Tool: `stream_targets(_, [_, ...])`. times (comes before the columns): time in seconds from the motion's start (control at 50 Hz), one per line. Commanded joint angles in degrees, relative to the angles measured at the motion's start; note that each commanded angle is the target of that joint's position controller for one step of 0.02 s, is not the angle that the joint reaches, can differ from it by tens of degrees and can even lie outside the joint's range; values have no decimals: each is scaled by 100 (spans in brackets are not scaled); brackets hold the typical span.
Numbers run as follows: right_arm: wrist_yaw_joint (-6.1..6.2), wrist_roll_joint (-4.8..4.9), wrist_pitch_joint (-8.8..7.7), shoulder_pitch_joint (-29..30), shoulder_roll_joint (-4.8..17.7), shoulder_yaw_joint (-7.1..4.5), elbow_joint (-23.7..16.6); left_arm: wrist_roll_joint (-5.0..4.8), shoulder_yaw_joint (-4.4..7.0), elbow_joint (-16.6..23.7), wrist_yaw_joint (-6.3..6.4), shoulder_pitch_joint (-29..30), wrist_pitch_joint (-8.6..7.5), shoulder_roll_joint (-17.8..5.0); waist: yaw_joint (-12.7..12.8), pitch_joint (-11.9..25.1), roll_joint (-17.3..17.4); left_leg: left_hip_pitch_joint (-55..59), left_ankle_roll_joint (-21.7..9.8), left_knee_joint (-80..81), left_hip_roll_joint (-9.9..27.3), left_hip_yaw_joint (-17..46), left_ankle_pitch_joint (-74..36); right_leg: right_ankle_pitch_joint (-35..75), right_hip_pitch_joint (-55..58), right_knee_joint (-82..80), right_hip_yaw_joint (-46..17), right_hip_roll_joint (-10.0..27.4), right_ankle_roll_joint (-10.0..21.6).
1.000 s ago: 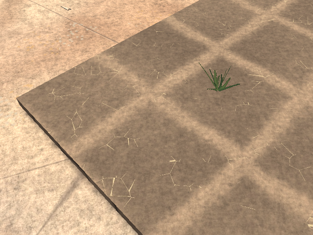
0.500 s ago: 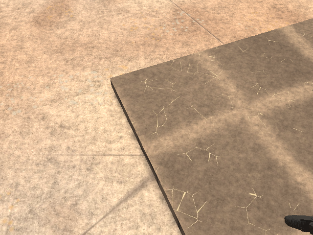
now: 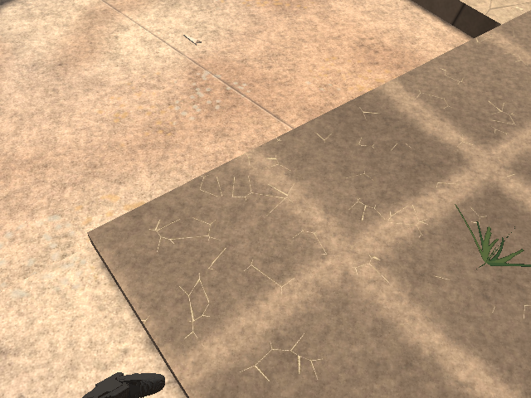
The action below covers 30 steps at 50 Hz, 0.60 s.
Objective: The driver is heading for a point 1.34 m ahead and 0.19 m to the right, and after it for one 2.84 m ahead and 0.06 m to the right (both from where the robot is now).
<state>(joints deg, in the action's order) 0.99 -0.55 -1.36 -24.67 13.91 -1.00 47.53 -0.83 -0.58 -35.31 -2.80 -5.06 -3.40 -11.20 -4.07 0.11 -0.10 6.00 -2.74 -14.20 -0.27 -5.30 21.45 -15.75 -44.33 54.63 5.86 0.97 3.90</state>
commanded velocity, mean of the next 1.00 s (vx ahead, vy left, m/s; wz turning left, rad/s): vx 0.50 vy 0.00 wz -0.34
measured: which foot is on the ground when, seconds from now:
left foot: down 0.00-0.04, up 0.06-0.50, down 0.52-1.00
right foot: up 0.00-0.00, down 0.02-0.54, up 0.56-1.00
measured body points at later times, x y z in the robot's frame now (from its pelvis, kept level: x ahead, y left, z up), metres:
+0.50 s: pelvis +0.30 +0.00 +0.06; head +0.33 -0.02 +0.51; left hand +0.38 +0.29 -0.05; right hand +0.48 -0.28 -0.01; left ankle +0.49 +0.09 -0.66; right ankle +0.14 -0.09 -0.67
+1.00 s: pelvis +0.55 -0.09 +0.06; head +0.57 -0.10 +0.51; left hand +0.87 +0.01 +0.01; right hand +0.41 -0.33 -0.07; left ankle +0.48 +0.09 -0.67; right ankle +0.62 -0.24 -0.67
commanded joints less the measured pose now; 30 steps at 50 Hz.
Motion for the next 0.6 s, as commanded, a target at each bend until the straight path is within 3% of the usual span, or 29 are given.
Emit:
stream_targets(0.02, [106,90,-74,407,1300,-262,-363,-75,420,319,6,-1275,-49,-937,1291,1043,999,-671,-334,-2542,1304,-56,-9089,592,2952,-1332,207,-646,573])
stream_targets(0.04, [148,82,-194,576,1199,-246,-620,-39,647,88,80,-2143,5,-1477,1641,1385,327,-2238,-74,-4278,835,-63,-6378,702,4786,-1957,-1302,-29,968])
stream_targets(0.06, [35,-37,-374,261,476,-26,-892,6,732,143,162,-1937,-12,-1930,971,2030,-1609,-4169,258,-6528,-534,555,-69,732,6011,-3004,-5172,1762,2113])
stream_targets(0.08, [-139,-28,-594,578,1147,-228,-862,116,605,224,216,-1851,-39,-1421,1196,2056,-692,-4502,120,-6895,-183,1677,-28,149,5722,-3269,-5372,1708,1878])
stream_targets(0.1, [-213,228,-648,1023,1022,-217,-1106,115,525,195,214,-1728,-77,-1193,1021,1133,-325,-4765,101,-6802,-49,1507,-118,20,4994,-3367,-4572,1531,1657])
stream_targets(0.12, [-210,208,-674,1211,766,-157,-1221,37,527,121,177,-1518,-120,-1153,709,395,293,-4866,60,-6293,166,1331,-183,335,4201,-3582,-3921,1262,1497])
stream_targets(0.14, [-181,128,-633,1133,778,-200,-1172,17,497,143,159,-1249,-168,-974,469,119,255,-4672,78,-5791,379,1281,-295,878,3714,-3704,-3340,1046,1379])
stream_targets(0.16, [-172,125,-555,1012,782,-220,-1125,46,467,198,172,-1066,-179,-875,277,-31,41,-4367,127,-5664,461,1255,-332,1104,3281,-3878,-2989,866,1356])
stream_targets(0.2, [-135,14,-455,1020,724,-220,-1092,2,479,139,227,-1048,-207,-876,191,-80,-133,-4235,284,-5133,493,1074,-562,1567,3056,-4208,-2560,682,1322])
stream_targets(0.26, [-100,-63,-432,1649,615,-191,-1203,-42,565,-56,373,-1416,-200,-1144,346,-188,-200,-4492,550,-4350,404,872,-1317,1802,3105,-4421,-2194,522,1267])
stream_targets(0.32, [-146,-4,-476,2306,523,-155,-1316,-81,591,-186,457,-1759,-105,-1216,576,-144,-324,-4586,686,-3251,259,889,-2205,1501,3391,-4326,-2136,404,1100])
stream_targets(0.34, [-174,36,-471,2469,411,-102,-1339,-86,586,-155,439,-1642,-39,-1206,619,-203,-340,-4188,728,-2515,142,757,-2373,1215,3068,-4276,-1885,223,983])
stream_targets(0.38, [-237,56,-498,3012,266,-44,-1515,-130,661,-207,447,-1837,23,-1373,866,-209,-439,-3446,776,-1826,-30,686,-2765,615,2739,-4340,-2077,296,828])
stream_targets(0.44, [-271,173,-552,2744,751,-229,-1426,-155,709,-201,477,-1728,14,-1486,647,-108,-665,-3105,630,-1430,71,1130,-2668,471,3359,-3920,-2586,654,662])
stream_targets(0.48, [-252,167,-606,2395,943,-330,-1348,-119,732,-210,477,-1678,68,-1467,474,-98,-786,-2835,434,-1257,117,1105,-1996,911,3672,-3426,-2828,802,551])
stream_targets(0.5, [-216,150,-631,1856,1057,-421,-1209,-85,694,-191,455,-1632,94,-1358,209,171,-768,-2149,271,-1016,91,967,-1790,1362,3655,-2810,-2735,582,408])
stream_targets(0.52, [-180,95,-641,1083,1254,-507,-1103,-6,587,-116,410,-1644,93,-1080,-124,939,-581,-814,-17,-1161,612,1333,-1643,1178,3257,-1565,-2491,263,211])
stream_targets(0.54, [-149,-67,-601,484,1704,-603,-1045,5,418,14,379,-2323,81,-522,57,1976,877,1407,-678,-1190,1908,3196,-1018,-673,1560,338,-1798,-482,-149])
stream_targets(0.56, [-222,-5,-543,351,1605,-587,-914,-183,364,60,398,-2783,42,-684,229,2251,2123,1774,-1159,-426,2505,5253,439,-1753,361,1699,-1599,-391,-266])
stream_targets(0.58, [-203,27,-524,675,1029,-450,-1037,-226,482,-75,413,-2432,60,-1180,108,1458,1239,1012,-1008,-204,2282,4749,933,-1191,66,2268,-1668,-80,-329])
stream_targets(0.6, [-187,44,-488,882,800,-370,-1013,-148,508,-25,405,-1906,78,-1310,64,864,619,244,-850,-194,2038,3791,376,-745,139,2297,-1435,99,-360])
